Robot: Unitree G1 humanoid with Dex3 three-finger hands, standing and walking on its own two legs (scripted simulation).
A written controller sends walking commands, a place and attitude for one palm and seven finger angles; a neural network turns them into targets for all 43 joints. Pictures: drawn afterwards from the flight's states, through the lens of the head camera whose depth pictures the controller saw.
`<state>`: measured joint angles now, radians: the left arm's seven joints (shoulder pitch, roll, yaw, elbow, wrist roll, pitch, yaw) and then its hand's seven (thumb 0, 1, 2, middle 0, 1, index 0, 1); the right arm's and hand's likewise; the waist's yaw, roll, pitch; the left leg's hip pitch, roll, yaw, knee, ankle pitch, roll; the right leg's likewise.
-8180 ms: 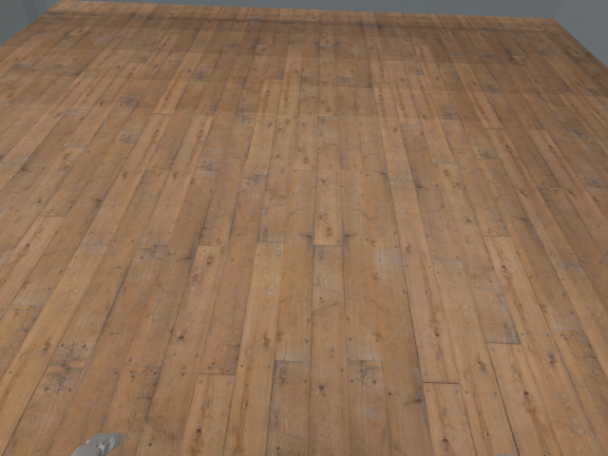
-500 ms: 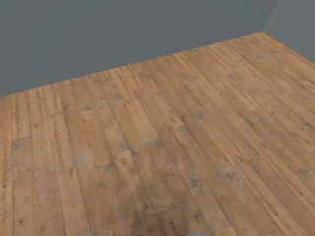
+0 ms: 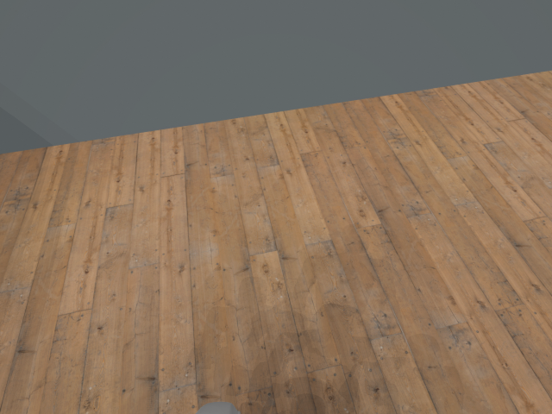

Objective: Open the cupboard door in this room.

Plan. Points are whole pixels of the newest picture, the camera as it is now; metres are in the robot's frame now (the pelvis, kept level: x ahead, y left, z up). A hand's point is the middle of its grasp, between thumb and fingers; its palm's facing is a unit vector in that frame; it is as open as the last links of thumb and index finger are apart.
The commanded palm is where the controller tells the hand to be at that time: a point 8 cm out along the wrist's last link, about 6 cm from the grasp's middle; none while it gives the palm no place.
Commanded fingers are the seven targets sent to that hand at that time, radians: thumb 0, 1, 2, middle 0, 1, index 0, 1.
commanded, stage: turn or walk to find it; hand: left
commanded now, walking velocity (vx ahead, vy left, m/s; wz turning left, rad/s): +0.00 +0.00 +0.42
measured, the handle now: out of the picture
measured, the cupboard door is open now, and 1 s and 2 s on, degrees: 0 0 0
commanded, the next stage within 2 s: none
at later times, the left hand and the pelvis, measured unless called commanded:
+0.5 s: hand out of the picture +0.04 +0.24 -0.15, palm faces +0.20 -0.94 -0.27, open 7.4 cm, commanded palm none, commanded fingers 0.00 0.90 0.90 -0.20 -0.30 -0.20 -0.30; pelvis -0.02 +0.01 +0.00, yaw +11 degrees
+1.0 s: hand out of the picture -0.12 +0.21 -0.18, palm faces +0.46 -0.86 -0.24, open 7.4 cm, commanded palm none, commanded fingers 0.00 0.90 0.90 -0.20 -0.30 -0.20 -0.30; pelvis -0.06 +0.01 -0.01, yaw +25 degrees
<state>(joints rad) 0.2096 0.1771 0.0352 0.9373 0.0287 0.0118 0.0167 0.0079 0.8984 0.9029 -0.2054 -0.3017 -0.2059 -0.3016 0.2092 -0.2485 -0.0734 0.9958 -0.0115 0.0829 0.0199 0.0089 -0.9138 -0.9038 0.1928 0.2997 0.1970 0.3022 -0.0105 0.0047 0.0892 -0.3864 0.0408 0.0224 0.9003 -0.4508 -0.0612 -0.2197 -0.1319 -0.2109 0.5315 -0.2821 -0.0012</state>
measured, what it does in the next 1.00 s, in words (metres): steps on the spot, turning left: left foot, then right foot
